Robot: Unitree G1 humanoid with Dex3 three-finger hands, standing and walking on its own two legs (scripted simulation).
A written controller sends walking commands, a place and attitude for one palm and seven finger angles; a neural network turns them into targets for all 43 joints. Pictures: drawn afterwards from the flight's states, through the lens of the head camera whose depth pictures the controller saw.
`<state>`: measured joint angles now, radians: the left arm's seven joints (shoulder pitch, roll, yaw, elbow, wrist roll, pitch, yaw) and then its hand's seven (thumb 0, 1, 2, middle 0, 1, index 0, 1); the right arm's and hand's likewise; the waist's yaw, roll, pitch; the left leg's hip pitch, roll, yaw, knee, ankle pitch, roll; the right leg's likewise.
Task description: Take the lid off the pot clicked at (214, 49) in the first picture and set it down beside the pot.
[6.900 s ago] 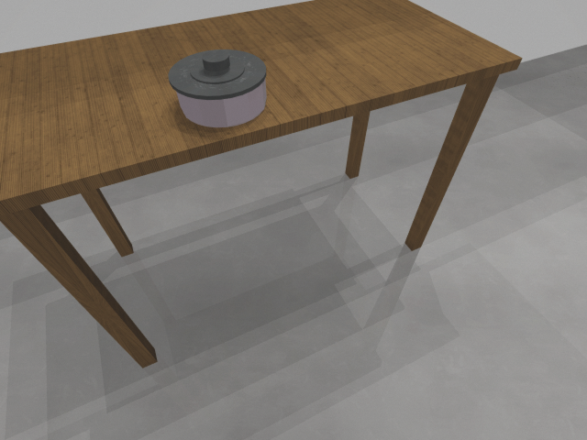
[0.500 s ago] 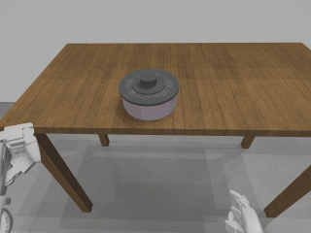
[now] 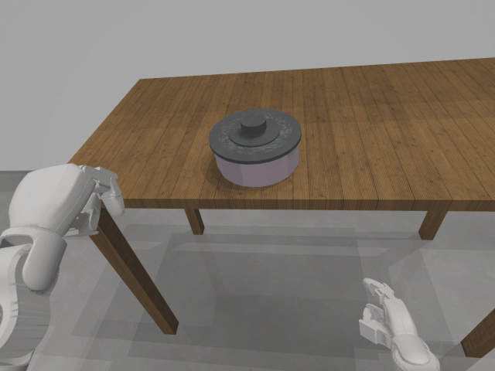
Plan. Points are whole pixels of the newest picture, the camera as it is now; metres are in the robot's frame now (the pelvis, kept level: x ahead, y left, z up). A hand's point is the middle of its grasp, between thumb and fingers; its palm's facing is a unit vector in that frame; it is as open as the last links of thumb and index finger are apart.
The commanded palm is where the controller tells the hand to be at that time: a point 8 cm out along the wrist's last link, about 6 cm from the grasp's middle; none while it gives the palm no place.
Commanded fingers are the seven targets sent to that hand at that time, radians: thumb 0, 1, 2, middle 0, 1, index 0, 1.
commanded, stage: reach forward and open the fingers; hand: left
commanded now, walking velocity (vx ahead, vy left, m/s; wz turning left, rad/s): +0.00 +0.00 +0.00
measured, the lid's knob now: (253, 123) +0.54 +0.08 +0.15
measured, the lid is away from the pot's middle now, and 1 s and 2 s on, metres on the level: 0.00 0.00 0.00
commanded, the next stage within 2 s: move the open hand above the knob in 1.14 s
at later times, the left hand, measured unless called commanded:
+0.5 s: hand (107, 190) +0.27 +0.24 +0.21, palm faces +0.01 -0.01 -1.00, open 9.0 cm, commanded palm +0.24 +0.24 +0.28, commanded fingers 0.00 -0.37 1.74 -0.92 -0.08 -0.92 -0.08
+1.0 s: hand (116, 168) +0.31 +0.24 +0.22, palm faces +0.00 -0.02 -1.00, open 9.7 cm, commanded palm +0.26 +0.24 +0.29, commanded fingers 0.00 -0.36 1.73 -0.90 -0.08 -0.90 -0.08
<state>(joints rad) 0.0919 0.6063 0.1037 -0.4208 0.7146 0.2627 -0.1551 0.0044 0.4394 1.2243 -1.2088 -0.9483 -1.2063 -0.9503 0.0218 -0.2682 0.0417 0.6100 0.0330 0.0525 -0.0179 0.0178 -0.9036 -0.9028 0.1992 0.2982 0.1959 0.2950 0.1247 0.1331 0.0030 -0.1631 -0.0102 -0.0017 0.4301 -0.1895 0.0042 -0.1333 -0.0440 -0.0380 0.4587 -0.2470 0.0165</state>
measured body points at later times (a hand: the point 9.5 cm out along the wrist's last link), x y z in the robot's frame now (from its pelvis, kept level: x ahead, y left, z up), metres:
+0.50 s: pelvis -0.03 -0.01 +0.00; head -0.05 -0.07 +0.44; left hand +0.26 +0.24 +0.27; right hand +0.19 -0.23 -0.10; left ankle +0.03 +0.12 -0.74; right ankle +0.01 -0.13 -0.74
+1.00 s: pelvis -0.02 +0.00 +0.00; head -0.04 -0.05 +0.45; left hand +0.30 +0.24 +0.28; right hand +0.20 -0.22 -0.09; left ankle +0.03 +0.12 -0.74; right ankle +0.01 -0.13 -0.74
